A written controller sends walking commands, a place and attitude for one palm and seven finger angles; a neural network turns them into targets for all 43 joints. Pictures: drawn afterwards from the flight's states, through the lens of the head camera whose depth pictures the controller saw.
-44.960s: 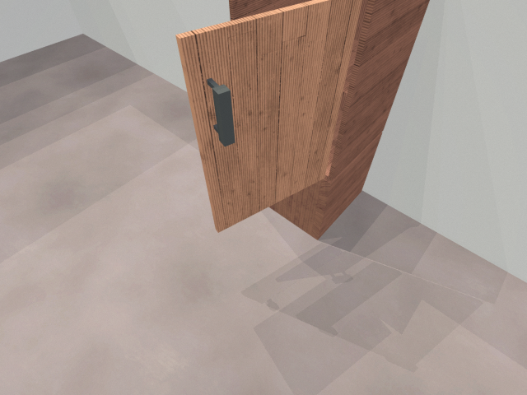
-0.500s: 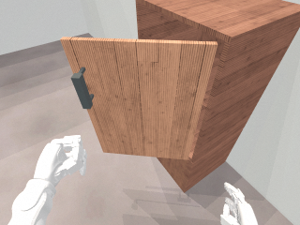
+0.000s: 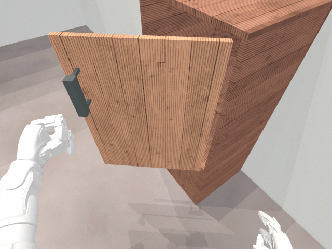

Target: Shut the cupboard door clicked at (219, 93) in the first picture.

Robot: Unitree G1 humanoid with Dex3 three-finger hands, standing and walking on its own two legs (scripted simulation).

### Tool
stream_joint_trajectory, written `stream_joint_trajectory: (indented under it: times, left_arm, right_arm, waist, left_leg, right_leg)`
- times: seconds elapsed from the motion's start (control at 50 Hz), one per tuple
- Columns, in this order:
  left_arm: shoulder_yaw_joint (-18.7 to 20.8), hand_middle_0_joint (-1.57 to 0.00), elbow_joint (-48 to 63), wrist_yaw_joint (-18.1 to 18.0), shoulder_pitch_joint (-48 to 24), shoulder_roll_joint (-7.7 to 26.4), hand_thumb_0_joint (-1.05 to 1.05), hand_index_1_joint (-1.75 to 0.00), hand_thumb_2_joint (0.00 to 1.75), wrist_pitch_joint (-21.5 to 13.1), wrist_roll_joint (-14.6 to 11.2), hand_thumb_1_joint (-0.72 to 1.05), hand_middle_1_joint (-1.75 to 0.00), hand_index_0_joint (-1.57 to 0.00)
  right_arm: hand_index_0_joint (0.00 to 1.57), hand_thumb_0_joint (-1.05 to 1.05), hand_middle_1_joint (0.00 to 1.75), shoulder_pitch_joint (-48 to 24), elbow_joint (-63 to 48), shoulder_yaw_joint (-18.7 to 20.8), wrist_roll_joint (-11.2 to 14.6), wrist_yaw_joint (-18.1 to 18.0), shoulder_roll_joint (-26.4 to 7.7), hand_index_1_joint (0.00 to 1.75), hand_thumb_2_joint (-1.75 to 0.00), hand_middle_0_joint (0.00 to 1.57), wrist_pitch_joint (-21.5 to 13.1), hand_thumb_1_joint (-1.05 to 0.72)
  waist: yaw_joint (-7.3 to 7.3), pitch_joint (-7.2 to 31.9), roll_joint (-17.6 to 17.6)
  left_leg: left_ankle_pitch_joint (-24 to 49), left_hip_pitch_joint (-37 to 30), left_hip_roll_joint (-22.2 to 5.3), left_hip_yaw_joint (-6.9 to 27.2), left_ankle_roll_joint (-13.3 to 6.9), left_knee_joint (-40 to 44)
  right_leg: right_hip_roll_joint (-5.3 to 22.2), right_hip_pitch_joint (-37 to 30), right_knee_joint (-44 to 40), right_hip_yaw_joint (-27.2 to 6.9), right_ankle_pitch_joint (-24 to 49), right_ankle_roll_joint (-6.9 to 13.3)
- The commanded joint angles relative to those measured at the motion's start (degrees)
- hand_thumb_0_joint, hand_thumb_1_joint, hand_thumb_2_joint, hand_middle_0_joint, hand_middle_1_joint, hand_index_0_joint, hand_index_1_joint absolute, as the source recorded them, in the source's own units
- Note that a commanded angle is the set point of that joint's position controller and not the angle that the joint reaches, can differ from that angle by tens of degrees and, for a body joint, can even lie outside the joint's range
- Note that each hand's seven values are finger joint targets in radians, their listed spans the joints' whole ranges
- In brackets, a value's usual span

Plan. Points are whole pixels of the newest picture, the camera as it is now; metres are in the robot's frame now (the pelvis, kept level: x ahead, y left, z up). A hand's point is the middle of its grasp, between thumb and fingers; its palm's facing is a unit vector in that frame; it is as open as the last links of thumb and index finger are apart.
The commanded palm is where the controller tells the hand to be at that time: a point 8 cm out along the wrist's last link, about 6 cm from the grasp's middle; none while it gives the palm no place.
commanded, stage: bring the fist close to the handle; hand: left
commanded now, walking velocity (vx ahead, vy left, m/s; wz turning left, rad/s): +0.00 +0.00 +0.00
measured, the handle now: (80, 92) +0.48 +0.28 +0.11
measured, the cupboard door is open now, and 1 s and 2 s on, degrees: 50 50 35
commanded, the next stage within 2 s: push the door shut along its arc in 0.80 s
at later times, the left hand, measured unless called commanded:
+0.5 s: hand (76, 114) +0.39 +0.26 +0.12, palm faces +0.02 -1.00 -0.02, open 3.1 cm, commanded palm +0.35 +0.30 +0.12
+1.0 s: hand (75, 118) +0.38 +0.26 +0.12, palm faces +0.01 -1.00 -0.01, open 3.1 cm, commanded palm +0.37 +0.30 +0.12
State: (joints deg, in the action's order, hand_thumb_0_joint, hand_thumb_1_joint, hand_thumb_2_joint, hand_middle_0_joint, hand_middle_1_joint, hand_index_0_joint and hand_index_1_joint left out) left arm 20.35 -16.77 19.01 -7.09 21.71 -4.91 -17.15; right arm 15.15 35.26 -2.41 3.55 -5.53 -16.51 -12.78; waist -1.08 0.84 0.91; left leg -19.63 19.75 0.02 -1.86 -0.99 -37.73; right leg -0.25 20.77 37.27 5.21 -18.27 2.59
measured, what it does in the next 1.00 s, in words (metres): stands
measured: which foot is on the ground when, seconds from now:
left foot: down 0.00-1.00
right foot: down 0.00-1.00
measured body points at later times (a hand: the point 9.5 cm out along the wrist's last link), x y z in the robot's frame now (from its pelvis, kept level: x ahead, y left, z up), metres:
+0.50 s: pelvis +0.01 +0.02 +0.00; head +0.04 +0.01 +0.45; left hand +0.38 +0.31 +0.12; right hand +0.12 -0.24 -0.10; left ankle +0.00 +0.11 -0.72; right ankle +0.02 -0.09 -0.72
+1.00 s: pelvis +0.00 +0.02 +0.00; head +0.03 +0.02 +0.45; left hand +0.37 +0.31 +0.12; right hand +0.14 -0.23 -0.09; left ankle +0.00 +0.11 -0.72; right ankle +0.02 -0.09 -0.72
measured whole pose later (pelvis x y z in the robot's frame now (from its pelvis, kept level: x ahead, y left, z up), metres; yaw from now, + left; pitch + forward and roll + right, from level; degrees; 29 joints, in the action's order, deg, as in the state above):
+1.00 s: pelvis +0.00 +0.02 +0.00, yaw +0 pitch +5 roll -1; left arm 18.5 -35.6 19.9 -24.1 23.4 -6.1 -14.4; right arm 15.7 34.0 -2.9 3.6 -4.9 -15.8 -5.9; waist 0.8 2.4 1.2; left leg -19.8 22.9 1.1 -2.5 -2.9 -38.0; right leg 0.7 23.4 36.2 4.4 -17.4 0.8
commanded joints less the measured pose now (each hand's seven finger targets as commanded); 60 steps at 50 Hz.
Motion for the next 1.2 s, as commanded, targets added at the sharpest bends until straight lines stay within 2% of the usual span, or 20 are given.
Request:
stream_joint_trajectory:
  times: [0.0,0.02,0.08,0.1,0.2,0.22,0.24,0.32,0.36,0.42,0.48,0.58,0.7,0.84,0.9,0.92,1.02,1.1,1.14,1.18]
  left_arm:
    - [1.57,-1.3,8.14,2.32,-21.58,12.47,0.0,-1.5,0.9,-3.54,-1.4,0.9,-1.5,-1.3]
    - [2.58,-1.3,6.64,2.73,-21.23,13.66,0.0,-1.5,0.9,-3.1,-1.57,0.9,-1.5,-1.3]
    - [2.08,-1.3,3.59,3.34,-25.67,13.29,0.0,-1.5,0.9,-2.05,-1.86,0.9,-1.5,-1.3]
    - [4.72,-1.3,2.29,2.93,-25.67,15.95,0.0,-1.5,0.9,-2.11,-1.77,0.9,-1.5,-1.3]
    - [3.99,-1.3,1.55,0.57,-33.34,16.36,0.0,-1.5,0.9,-4.52,-0.08,0.9,-1.5,-1.3]
    - [5.41,-1.3,0.97,0.07,-32.68,18.34,0.0,-1.5,0.9,-5.02,0.38,0.9,-1.5,-1.3]
    - [4.13,-1.3,-0.39,0.07,-33.1,16.96,0.0,-1.5,0.9,-5.07,0.73,0.9,-1.5,-1.3]
    - [5.41,-1.3,-5.23,0.71,-34.72,19.32,0.0,-1.5,0.9,-5.33,1.51,0.9,-1.5,-1.3]
    - [3.14,-1.3,-6.61,1.3,-37.79,17.1,0.0,-1.5,0.9,-5.06,1.61,0.9,-1.5,-1.3]
    - [4.5,-1.3,-9.6,2.06,-35.37,17.88,0.0,-1.5,0.9,-4.85,1.0,0.9,-1.5,-1.3]
    - [2.96,-1.3,-6.74,2.56,-33.59,15.28,0.0,-1.5,0.9,-5.36,0.47,0.9,-1.5,-1.3]
    - [5.69,-1.3,-4.65,1.16,-32.75,17.45,0.0,-1.5,0.9,-6.17,0.47,0.9,-1.5,-1.3]
    - [3.04,-1.3,0.01,-0.19,-36.06,15.65,0.0,-1.5,0.9,-7.05,1.48,0.9,-1.5,-1.3]
    - [3.26,-1.3,-4.46,0.21,-34.23,15.71,0.0,-1.5,0.9,-5.51,1.21,0.9,-1.5,-1.3]
    - [0.8,-1.3,-6.33,0.66,-36.48,13.6,0.0,-1.5,0.9,-4.56,1.37,0.9,-1.5,-1.3]
    - [1.2,-1.3,-7.07,0.63,-38.38,14.77,0.0,-1.5,0.9,-4.69,1.51,0.9,-1.5,-1.3]
    - [0.93,-1.3,-11.15,1.6,-50.42,18.23,0.0,-1.5,0.9,-6.9,2.73,0.9,-1.5,-1.3]
    - [-0.18,-1.3,-15.03,3.42,-55.53,18.2,0.0,-1.5,0.9,-9.42,2.76,0.9,-1.5,-1.3]
    - [1.42,-1.3,-18.46,4.32,-54.05,20.42,0.0,-1.5,0.9,-9.68,2.86,0.9,-1.5,-1.3]
    - [0.1,-1.3,-22.47,5.51,-57.33,19.85,0.0,-1.5,0.9,-9.77,2.86,0.9,-1.5,-1.3]
  right_arm:
    - [0.2,0.0,0.3,-3.78,-7.7,2.63,0.49,-0.89,-7.05,0.3,-0.9,0.2,-2.7,-0.9]
    - [0.2,0.0,0.3,-3.28,-7.5,2.8,0.52,-1.04,-7.43,0.3,-0.9,0.2,-2.36,-0.9]
    - [0.2,0.0,0.3,-3.11,-7.65,2.79,0.6,-1.31,-7.57,0.3,-0.9,0.2,-1.8,-0.9]
    - [0.2,0.0,0.3,-2.75,-7.6,2.8,0.57,-1.31,-7.74,0.3,-0.9,0.2,-1.47,-0.9]
    - [0.2,0.0,0.3,-2.42,-7.81,2.53,0.09,-0.75,-7.26,0.3,-0.9,0.2,-0.6,-0.9]
    - [0.2,0.0,0.3,-1.84,-7.71,2.68,-0.03,-0.63,-7.49,0.3,-0.9,0.2,-0.28,-0.9]
    - [0.2,0.0,0.3,-1.86,-7.74,2.53,0.0,-0.48,-7.38,0.3,-0.9,0.2,-0.08,-0.9]
    - [0.2,0.0,0.3,-0.23,-7.19,2.8,-0.09,-0.15,-8.01,0.3,-0.9,0.2,1.15,-0.9]
    - [0.2,0.0,0.3,0.04,-7.12,2.77,0.02,-0.02,-7.79,0.3,-0.9,0.2,1.6,-0.9]
    - [0.2,0.0,0.3,1.04,-7.51,3.16,0.0,0.13,-8.28,0.3,-0.9,0.2,2.39,-0.9]
    - [0.2,0.0,0.3,0.76,-8.64,3.3,0.12,0.47,-8.0,0.3,-0.9,0.2,2.7,-0.9]
    - [0.2,0.0,0.3,0.83,-8.68,3.64,0.0,0.7,-7.99,0.3,-0.9,0.2,3.66,-0.9]
    - [0.2,0.0,0.3,0.41,-8.39,3.58,-0.16,0.5,-7.61,0.3,-0.9,0.2,3.79,-0.9]
    - [0.2,0.0,0.3,0.0,-7.86,3.33,0.05,0.22,-7.83,0.3,-0.9,0.2,4.33,-0.9]
    - [0.2,0.0,0.3,-0.28,-7.99,3.07,0.28,0.22,-7.76,0.3,-0.9,0.2,4.46,-0.9]
    - [0.2,0.0,0.3,0.14,-7.68,3.11,0.13,0.08,-8.02,0.3,-0.9,0.2,4.65,-0.9]
    - [0.2,0.0,0.3,0.82,-6.44,2.82,-0.09,-0.44,-8.61,0.3,-0.9,0.2,4.97,-0.9]
    - [0.2,0.0,0.3,1.62,-5.73,2.63,-0.34,-0.37,-8.74,0.3,-0.9,0.2,4.62,-0.9]
    - [0.2,0.0,0.3,2.59,-5.27,2.78,-0.43,-0.23,-9.14,0.3,-0.9,0.2,4.94,-0.9]
    - [0.2,0.0,0.3,3.22,-4.6,2.66,-0.34,-0.29,-9.37,0.3,-0.9,0.2,5.23,-0.9]
  waist:
    - [1.81,11.56,3.37]
    - [1.82,11.9,0.63]
    - [2.26,12.43,-1.35]
    - [1.36,12.86,-1.06]
    - [1.68,16.04,2.16]
    - [1.42,17.01,1.17]
    - [1.79,17.12,2.06]
    - [1.79,17.94,2.28]
    - [2.45,17.38,3.82]
    - [1.99,17.79,-0.24]
    - [1.12,19.25,2.04]
    - [1.21,17.55,1.1]
    - [2.2,18.69,5.43]
    - [2.32,16.12,1.89]
    - [3.09,14.17,2.3]
    - [3.67,13.97,0.41]
    - [5.48,15.23,1.73]
    - [5.47,20.37,5.64]
    - [5.07,22.11,5.32]
    - [6.21,19.54,3.61]
  left_leg:
    - [10.31,-2.18,0.56,2.53,-0.84,4.65]
    - [10.64,-1.9,0.32,2.64,-1.03,4.54]
    - [10.34,-1.08,0.54,2.79,-1.01,4.51]
    - [10.37,-0.58,0.5,3.13,-0.82,4.8]
    - [12.28,-2.44,0.44,3.4,-0.68,4.89]
    - [13.07,-2.49,0.17,3.37,-0.77,4.59]
    - [13.16,-2.5,0.23,3.2,-0.79,4.6]
    - [15.27,-2.33,0.03,3.12,-0.68,4.15]
    - [16.24,-2.72,0.09,3.21,-0.56,4.21]
    - [16.62,-2.11,-0.12,3.23,-0.75,3.94]
    - [20.23,-3.7,-0.19,3.4,-0.45,4.11]
    - [18.54,-2.87,-0.28,3.17,-0.55,4.54]
    - [19.16,-6.16,-0.57,3.84,-0.25,4.98]
    - [16.04,-4.34,-0.59,4.19,-0.32,5.68]
    - [14.04,-3.88,-0.53,4.53,-0.17,5.87]
    - [13.63,-3.64,-0.57,4.26,-0.48,5.55]
    - [10.36,-3.25,-0.36,4.56,-0.65,4.47]
    - [13.21,-6.0,-0.26,5.46,0.01,3.36]
    - [14.75,-5.28,-0.23,5.14,-0.07,2.56]
    - [13.32,-3.08,-0.21,5.13,-0.27,2.31]
  right_leg:
    - [1.07,-4.34,-5.98,-5.33,11.69,-1.5]
    - [1.01,-4.97,-6.08,-5.35,11.94,-1.59]
    - [1.09,-4.31,-5.88,-5.06,12.11,-1.79]
    - [0.97,-4.54,-5.71,-4.8,11.65,-1.56]
    - [0.78,-4.13,-4.54,-4.45,12.88,-1.14]
    - [0.72,-4.98,-4.36,-4.59,13.46,-1.14]
    - [0.78,-4.43,-4.21,-4.54,13.88,-1.17]
    - [0.66,-4.78,-3.66,-4.37,16.16,-0.87]
    - [0.61,-3.54,-3.66,-4.02,17.02,-0.83]
    - [0.38,-4.26,-3.77,-3.96,17.64,-0.86]
    - [0.24,-4.43,-3.05,-3.52,19.81,-0.65]
    - [0.04,-4.05,-3.46,-3.67,18.85,-0.84]
    - [-0.18,-2.82,-3.73,-3.41,16.93,-0.67]
    - [-0.14,-2.68,-4.48,-3.09,15.12,-0.59]
    - [-0.12,-0.78,-4.85,-2.89,13.35,-0.56]
    - [0.0,-0.97,-5.05,-3.08,13.36,-0.71]
    - [0.11,1.26,-4.72,-3.75,10.25,-0.67]
    - [0.03,2.0,-3.23,-3.56,11.88,-0.22]
    - [0.12,1.04,-2.76,-3.78,13.64,-0.26]
    - [0.06,2.56,-2.87,-3.7,12.93,-0.41]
